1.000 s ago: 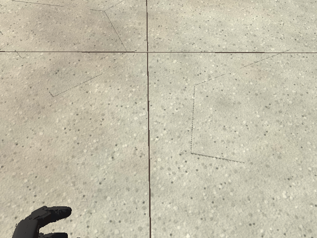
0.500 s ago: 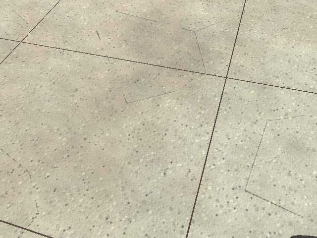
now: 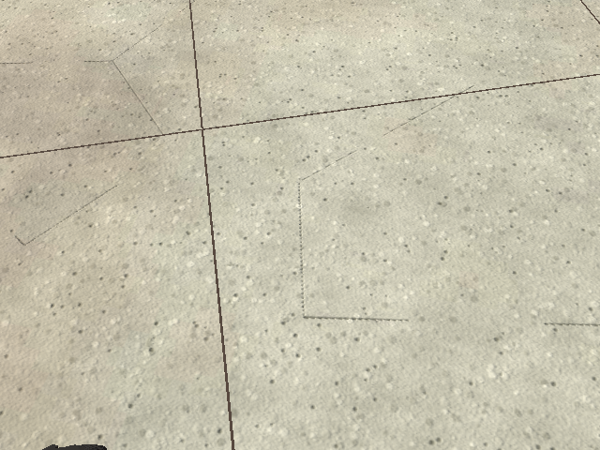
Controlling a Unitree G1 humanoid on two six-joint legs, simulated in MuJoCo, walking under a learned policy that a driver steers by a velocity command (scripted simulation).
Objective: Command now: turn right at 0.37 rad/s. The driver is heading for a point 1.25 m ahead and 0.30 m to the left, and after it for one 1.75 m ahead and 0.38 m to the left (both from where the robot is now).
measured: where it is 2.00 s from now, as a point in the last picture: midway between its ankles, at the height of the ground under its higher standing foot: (337, 239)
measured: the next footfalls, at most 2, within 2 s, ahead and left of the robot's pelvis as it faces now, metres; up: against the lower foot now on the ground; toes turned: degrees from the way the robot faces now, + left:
left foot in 0.52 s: +0.00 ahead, +0.12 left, +0.00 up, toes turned +25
right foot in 1.26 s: +0.39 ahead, -0.06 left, +0.00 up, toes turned +2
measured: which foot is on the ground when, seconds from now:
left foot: down 0.00-0.00, up 0.02-0.50, down 0.52-1.00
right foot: down 0.00-0.52, up 0.54-1.00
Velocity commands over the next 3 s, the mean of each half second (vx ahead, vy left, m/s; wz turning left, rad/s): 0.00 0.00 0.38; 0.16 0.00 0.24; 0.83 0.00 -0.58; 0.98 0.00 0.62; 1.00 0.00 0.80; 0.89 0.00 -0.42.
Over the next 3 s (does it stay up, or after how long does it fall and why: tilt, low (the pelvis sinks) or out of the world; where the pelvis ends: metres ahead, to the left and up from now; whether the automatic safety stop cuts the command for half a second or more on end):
stays up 1.66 0.45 -0.02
